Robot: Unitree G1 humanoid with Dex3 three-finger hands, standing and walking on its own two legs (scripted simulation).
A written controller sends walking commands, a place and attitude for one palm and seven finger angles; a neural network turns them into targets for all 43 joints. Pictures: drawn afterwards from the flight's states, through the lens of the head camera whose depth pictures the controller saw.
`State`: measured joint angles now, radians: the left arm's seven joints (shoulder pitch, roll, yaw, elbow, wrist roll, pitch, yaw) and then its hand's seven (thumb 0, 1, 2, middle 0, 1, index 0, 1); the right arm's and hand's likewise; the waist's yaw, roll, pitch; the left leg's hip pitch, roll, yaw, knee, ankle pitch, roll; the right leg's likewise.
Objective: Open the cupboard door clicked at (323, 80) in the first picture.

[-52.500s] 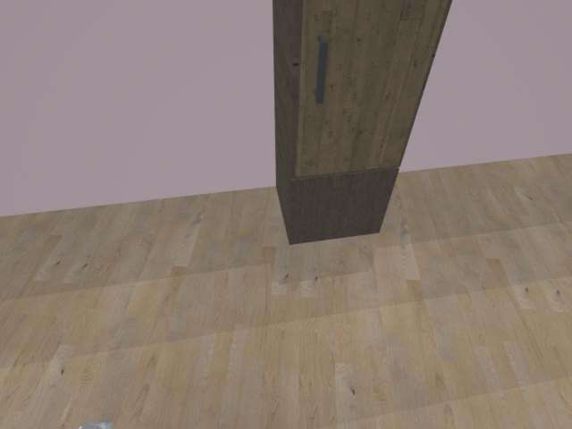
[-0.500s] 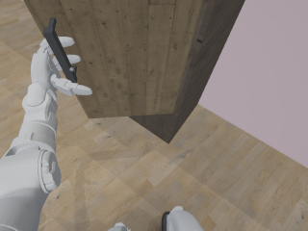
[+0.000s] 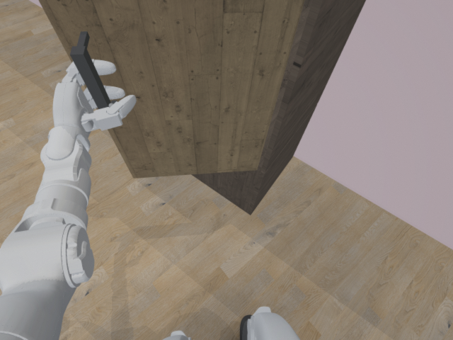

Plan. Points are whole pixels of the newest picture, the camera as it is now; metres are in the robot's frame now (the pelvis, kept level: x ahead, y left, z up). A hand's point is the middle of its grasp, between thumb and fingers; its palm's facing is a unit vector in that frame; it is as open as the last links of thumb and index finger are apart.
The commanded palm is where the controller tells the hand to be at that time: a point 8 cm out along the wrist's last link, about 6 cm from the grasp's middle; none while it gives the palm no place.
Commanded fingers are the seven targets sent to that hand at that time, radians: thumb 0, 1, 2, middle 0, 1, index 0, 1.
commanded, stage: close the thumb around the handle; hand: left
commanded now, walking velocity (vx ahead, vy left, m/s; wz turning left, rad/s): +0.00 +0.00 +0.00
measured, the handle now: (99, 84) +0.55 +0.19 +0.10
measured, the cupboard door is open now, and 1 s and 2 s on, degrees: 42 65 84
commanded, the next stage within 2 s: pull the door open along its arc in 0.24 s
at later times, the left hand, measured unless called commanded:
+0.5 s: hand (111, 107) +0.50 +0.17 +0.10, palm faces +0.01 -1.00 -0.02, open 5.5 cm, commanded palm +0.45 +0.21 +0.09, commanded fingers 0.00 0.90 0.90 -0.40 -1.35 -0.40 -1.35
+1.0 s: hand (136, 171) +0.37 +0.12 +0.10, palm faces +0.29 -0.96 +0.05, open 6.0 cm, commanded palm +0.31 +0.17 +0.09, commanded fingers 0.00 0.90 0.90 -0.40 -1.35 -0.40 -1.35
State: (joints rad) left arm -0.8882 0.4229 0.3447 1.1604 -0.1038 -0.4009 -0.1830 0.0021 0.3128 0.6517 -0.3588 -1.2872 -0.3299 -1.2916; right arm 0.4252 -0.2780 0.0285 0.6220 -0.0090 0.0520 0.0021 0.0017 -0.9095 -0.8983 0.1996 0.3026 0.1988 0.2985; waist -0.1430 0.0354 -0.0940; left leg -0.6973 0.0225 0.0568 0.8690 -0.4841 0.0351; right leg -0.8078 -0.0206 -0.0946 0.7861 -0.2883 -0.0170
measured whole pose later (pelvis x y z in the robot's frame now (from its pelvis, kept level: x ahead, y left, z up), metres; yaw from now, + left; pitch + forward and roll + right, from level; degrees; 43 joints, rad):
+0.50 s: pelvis +0.00 +0.00 +0.00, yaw +0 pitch +18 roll -1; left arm -0.86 0.43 0.37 1.13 -0.11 -0.39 -0.21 0.02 0.78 0.83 -0.39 -1.35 -0.36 -1.35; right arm 0.42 -0.28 0.03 0.61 0.00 0.06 0.00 0.00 -0.91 -0.90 0.20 0.30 0.20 0.30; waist -0.14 0.04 -0.10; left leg -0.69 0.03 0.06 0.86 -0.48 0.03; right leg -0.81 -0.01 -0.09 0.78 -0.29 -0.02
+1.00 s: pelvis +0.01 -0.01 +0.02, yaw -1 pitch +10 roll +0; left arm -0.17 0.00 0.08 0.30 -0.06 -0.24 0.29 0.00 0.68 0.73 -0.40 -1.35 -0.38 -1.34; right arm 0.23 -0.22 0.01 0.53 -0.02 0.03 0.03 0.01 -0.91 -0.90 0.20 0.30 0.20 0.30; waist -0.02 0.04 -0.11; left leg -0.46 0.01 0.08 0.72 -0.44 0.02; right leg -0.60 -0.02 -0.07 0.70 -0.28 -0.02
